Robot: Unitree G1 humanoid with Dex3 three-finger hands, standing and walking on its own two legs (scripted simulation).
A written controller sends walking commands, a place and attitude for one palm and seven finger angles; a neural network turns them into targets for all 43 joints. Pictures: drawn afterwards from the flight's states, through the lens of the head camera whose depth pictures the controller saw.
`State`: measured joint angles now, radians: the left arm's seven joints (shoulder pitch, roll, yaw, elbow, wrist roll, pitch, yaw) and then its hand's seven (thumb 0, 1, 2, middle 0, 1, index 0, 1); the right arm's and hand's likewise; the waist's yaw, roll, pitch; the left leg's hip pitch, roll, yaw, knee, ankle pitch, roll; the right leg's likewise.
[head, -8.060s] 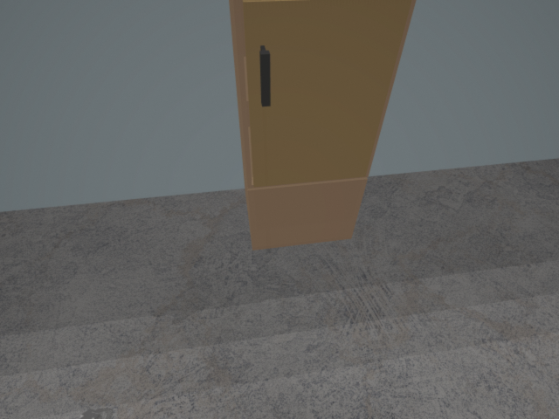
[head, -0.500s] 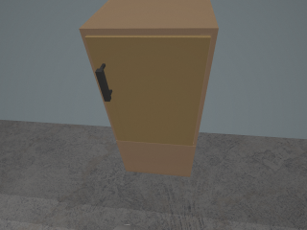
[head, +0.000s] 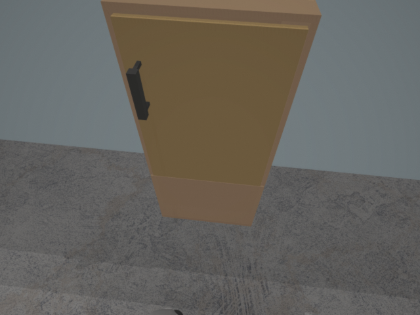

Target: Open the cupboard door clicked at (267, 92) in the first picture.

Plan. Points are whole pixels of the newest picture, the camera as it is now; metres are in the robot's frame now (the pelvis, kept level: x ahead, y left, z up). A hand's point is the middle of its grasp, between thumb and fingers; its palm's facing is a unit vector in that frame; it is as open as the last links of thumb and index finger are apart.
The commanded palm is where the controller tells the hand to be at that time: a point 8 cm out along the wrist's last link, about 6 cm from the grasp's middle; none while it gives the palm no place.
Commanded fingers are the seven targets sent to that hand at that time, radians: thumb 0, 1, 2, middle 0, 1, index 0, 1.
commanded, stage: come to a stop and stand still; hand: left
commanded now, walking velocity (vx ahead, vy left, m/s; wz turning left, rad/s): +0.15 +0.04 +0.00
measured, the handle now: (140, 91) +0.61 +0.23 +0.07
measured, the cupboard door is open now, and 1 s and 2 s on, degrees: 0 0 0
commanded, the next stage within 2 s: look again from close up in 1.18 s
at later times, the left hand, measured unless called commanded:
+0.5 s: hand out of the picture -0.05 +0.14 -0.15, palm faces +0.13 -0.97 -0.22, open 7.3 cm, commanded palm none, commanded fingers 0.00 0.90 0.90 -0.20 -0.30 -0.20 -0.30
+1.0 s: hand out of the picture +0.03 +0.25 -0.17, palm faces +0.01 -0.97 -0.23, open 7.3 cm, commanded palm none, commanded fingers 0.00 0.90 0.90 -0.20 -0.30 -0.20 -0.30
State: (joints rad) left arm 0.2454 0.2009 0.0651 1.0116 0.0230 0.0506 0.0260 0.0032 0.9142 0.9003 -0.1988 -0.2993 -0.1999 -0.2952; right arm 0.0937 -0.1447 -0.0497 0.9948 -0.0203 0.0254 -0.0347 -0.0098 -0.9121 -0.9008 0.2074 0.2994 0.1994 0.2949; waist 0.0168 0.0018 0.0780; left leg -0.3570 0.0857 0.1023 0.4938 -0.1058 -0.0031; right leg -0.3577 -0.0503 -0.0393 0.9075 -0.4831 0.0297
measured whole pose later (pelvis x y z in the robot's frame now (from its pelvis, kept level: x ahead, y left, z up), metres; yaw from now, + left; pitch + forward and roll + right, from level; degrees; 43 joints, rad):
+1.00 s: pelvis -0.01 +0.06 +0.00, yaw -1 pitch -1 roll +0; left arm 0.24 0.19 0.01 1.04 0.02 0.02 0.04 0.00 0.91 0.90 -0.20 -0.30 -0.20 -0.30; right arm 0.26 -0.18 0.01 1.01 -0.02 -0.02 -0.05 0.00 -0.94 -0.90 0.21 0.30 0.20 0.29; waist 0.01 0.00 0.03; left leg -0.12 -0.06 0.13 0.51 -0.38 0.10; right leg -0.21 -0.12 0.00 0.54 -0.30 0.02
